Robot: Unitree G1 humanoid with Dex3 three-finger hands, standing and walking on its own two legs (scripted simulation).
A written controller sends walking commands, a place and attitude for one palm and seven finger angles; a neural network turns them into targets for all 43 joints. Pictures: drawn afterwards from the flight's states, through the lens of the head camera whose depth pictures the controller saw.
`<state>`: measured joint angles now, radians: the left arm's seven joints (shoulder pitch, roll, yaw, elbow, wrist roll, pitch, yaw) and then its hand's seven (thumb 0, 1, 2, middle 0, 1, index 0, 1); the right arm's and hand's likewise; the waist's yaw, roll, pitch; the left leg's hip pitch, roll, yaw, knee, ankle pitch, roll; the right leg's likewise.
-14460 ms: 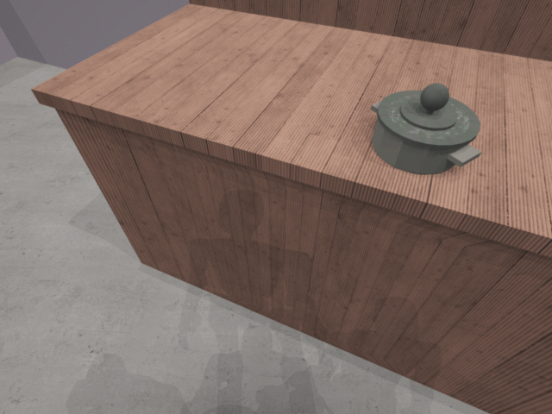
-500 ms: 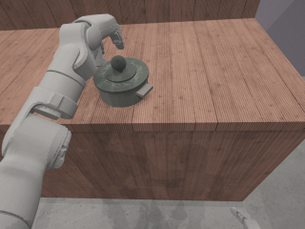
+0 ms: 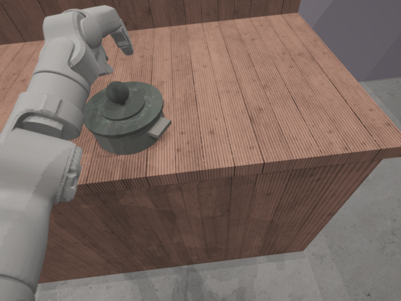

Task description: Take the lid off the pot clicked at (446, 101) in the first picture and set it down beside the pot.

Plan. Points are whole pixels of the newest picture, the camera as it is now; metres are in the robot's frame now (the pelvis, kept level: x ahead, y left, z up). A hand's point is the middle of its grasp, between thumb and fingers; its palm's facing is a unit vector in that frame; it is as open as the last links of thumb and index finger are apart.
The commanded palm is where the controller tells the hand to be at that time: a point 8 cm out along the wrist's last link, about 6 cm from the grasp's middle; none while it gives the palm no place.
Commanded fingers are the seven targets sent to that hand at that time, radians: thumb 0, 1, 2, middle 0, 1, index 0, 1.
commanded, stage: move the open hand above the knob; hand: left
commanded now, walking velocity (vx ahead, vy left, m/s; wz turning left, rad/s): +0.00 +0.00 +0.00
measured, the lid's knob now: (117, 92) +0.51 +0.15 +0.16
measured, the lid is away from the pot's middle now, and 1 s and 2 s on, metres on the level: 0.00 0.00 0.00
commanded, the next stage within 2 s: lower the open fingers around the knob in 1.84 s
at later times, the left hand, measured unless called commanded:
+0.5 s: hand (89, 66) +0.46 +0.16 +0.26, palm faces -0.22 -0.05 -0.97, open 10.0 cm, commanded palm +0.46 +0.16 +0.31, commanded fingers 0.00 -0.39 1.69 -0.87 -0.08 -0.87 -0.08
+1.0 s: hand (102, 59) +0.48 +0.14 +0.25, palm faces -0.24 -0.09 -0.97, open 10.0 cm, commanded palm +0.47 +0.16 +0.31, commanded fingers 0.00 -0.39 1.69 -0.87 -0.08 -0.87 -0.08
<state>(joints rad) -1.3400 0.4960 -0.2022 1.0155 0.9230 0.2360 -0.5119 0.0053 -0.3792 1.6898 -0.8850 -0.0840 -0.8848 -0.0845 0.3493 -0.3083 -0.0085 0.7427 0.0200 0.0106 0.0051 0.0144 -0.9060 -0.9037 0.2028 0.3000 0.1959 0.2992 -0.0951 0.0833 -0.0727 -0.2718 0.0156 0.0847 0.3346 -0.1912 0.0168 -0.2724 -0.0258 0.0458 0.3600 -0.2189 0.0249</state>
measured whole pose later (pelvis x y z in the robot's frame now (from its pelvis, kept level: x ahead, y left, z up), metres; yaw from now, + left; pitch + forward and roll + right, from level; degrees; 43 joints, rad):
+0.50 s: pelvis -0.01 +0.01 +0.00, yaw +3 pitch +6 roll +0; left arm -1.36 0.42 -0.33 0.94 0.88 0.27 -0.52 0.00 -0.38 1.69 -0.89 -0.08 -0.89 -0.08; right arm 0.22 -0.27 0.02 0.71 0.03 0.00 0.02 0.01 -0.91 -0.90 0.20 0.30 0.20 0.30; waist -0.04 0.05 -0.06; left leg -0.28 -0.02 0.04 0.35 -0.18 0.03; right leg -0.25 -0.06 0.00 0.37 -0.22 0.04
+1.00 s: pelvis -0.01 +0.00 +0.00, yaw +1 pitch +7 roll +1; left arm -1.35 0.49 -0.23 1.03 0.91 0.23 -0.51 0.00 -0.38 1.69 -0.89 -0.08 -0.89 -0.08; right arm 0.35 -0.31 -0.01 0.76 0.02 0.02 -0.01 0.01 -0.91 -0.90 0.20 0.30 0.20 0.30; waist -0.10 0.07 -0.07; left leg -0.27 0.01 0.07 0.34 -0.19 0.02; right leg -0.26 -0.03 0.04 0.37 -0.22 0.03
